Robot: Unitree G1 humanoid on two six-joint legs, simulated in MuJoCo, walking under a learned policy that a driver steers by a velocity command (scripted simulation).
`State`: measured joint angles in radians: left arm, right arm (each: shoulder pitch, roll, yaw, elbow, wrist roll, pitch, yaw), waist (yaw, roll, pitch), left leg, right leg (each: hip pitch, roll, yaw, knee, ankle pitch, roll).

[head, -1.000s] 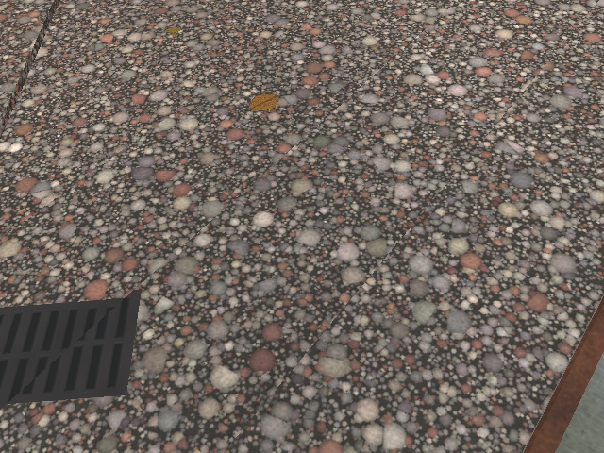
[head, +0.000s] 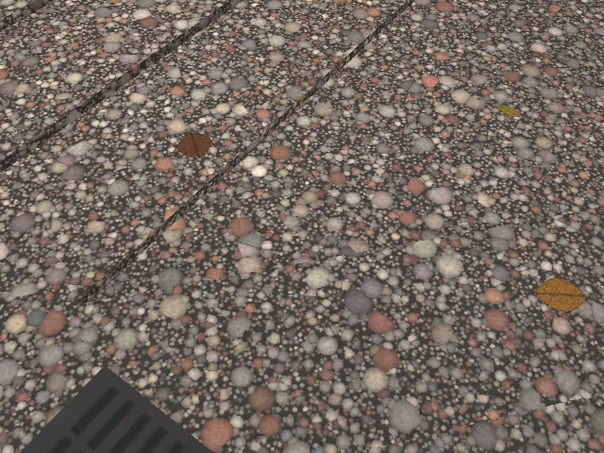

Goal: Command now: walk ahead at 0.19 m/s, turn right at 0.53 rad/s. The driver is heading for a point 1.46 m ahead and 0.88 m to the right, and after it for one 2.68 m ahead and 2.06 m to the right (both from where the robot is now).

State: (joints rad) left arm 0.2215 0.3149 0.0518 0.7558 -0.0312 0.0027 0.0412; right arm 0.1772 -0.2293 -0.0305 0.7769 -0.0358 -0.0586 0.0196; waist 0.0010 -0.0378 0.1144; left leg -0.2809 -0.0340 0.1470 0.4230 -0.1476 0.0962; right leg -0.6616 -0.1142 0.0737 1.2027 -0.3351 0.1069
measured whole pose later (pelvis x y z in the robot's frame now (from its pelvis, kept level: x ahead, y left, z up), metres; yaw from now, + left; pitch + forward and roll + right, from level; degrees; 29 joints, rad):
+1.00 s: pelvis +0.32 -0.17 -0.02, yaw -55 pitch +1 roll +1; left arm 0.16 0.31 0.05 0.54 -0.05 -0.01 -0.05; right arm 0.49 -0.27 -0.05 0.88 -0.02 -0.09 0.00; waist -0.11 -0.06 0.00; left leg 0.18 0.01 0.22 0.26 -0.45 -0.04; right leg -0.90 -0.12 0.04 1.13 -0.01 -0.03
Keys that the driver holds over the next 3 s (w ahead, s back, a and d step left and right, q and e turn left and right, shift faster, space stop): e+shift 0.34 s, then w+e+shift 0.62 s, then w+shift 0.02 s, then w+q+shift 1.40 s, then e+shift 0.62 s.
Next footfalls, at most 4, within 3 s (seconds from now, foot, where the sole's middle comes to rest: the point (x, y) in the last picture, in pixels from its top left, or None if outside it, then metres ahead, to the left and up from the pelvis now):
0.22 right None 0.17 -0.16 -0.77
0.66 left None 0.31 0.02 -0.77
1.12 right None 0.38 -0.50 -0.77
1.60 left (589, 298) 0.81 -0.73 -0.81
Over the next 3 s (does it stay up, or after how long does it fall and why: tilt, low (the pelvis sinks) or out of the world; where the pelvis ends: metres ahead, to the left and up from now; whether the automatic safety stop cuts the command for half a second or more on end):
stays up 1.64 -0.89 -0.10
